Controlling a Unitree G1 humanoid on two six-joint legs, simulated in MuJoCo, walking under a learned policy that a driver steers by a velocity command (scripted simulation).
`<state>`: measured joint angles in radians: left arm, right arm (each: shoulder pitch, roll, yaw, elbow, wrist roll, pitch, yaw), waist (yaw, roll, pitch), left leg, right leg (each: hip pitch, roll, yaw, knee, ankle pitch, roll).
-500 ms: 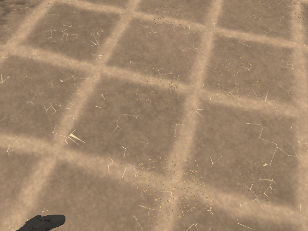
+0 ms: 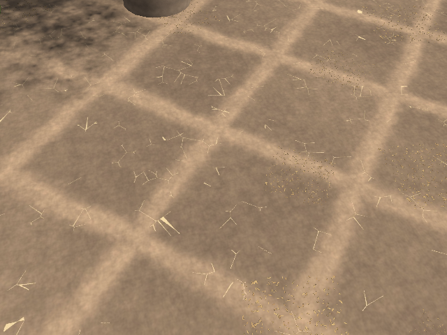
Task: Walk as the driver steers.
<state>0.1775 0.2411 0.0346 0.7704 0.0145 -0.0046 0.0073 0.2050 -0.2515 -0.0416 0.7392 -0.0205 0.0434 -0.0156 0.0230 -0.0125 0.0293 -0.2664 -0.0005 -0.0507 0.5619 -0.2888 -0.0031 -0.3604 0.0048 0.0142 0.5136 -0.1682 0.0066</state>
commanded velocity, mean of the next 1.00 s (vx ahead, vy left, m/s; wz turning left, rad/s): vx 0.01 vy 0.00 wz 0.02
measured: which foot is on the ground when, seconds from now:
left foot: down 0.00-1.00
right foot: down 0.00-1.00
